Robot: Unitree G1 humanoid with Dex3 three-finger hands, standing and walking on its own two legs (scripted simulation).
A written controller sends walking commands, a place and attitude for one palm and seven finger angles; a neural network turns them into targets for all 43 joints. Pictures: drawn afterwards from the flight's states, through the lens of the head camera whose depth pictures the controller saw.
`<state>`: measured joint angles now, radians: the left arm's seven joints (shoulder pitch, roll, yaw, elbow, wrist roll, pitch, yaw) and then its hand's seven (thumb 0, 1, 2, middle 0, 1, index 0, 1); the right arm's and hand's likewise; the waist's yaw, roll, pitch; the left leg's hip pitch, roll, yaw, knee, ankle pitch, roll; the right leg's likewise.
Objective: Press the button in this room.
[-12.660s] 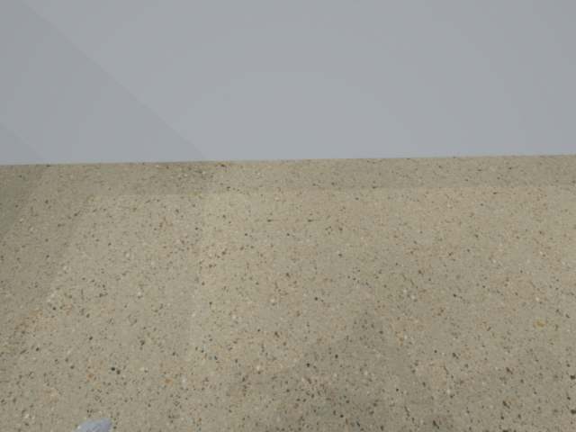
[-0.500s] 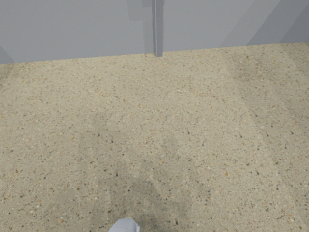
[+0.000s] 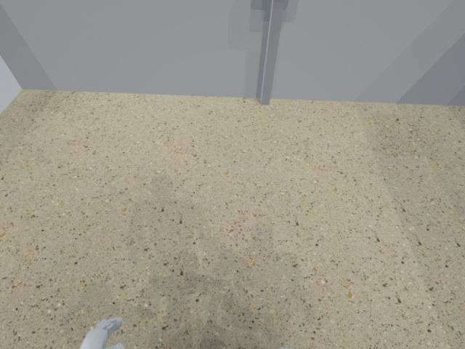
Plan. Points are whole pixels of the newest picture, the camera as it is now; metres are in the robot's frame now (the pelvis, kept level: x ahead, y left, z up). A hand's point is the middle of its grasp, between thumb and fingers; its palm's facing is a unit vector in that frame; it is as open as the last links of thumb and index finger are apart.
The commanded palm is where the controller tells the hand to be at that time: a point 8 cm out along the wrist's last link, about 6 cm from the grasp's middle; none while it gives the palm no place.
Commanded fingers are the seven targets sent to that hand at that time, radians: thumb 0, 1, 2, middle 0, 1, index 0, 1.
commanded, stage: turn or walk to find it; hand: left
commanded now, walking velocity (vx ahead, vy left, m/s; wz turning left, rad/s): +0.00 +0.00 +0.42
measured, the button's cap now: out of the picture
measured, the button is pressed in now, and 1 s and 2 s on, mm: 0 0 0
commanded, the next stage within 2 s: stand and wait in 0.76 s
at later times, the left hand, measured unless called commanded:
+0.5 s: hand out of the picture -0.05 +0.19 -0.17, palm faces +0.29 -0.92 -0.25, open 7.4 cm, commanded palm none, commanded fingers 0.00 0.90 0.90 -0.20 -0.30 -0.20 -0.30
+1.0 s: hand out of the picture -0.06 +0.18 -0.16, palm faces +0.41 -0.87 -0.27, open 7.4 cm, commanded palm none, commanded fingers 0.00 0.90 0.90 -0.20 -0.30 -0.20 -0.30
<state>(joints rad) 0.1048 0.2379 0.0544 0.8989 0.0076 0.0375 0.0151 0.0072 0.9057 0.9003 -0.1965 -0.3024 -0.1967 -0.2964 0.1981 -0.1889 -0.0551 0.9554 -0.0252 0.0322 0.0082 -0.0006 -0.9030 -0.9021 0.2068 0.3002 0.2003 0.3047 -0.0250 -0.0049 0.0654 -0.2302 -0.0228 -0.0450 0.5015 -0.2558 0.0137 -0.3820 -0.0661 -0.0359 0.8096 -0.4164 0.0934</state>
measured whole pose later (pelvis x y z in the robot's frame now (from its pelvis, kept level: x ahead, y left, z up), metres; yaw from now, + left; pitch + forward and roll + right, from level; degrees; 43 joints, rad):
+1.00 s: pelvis -0.05 -0.03 -0.01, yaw +23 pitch -2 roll +1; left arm 0.21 0.18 0.02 0.98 0.02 0.00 0.02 0.01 0.90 0.90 -0.20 -0.30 -0.20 -0.30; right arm 0.18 -0.21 -0.05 1.00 -0.01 0.04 0.00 0.00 -0.90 -0.90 0.21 0.30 0.20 0.30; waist 0.00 0.04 0.04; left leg -0.28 -0.01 -0.04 0.62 -0.36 -0.02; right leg -0.24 -0.04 -0.09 0.59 -0.28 -0.01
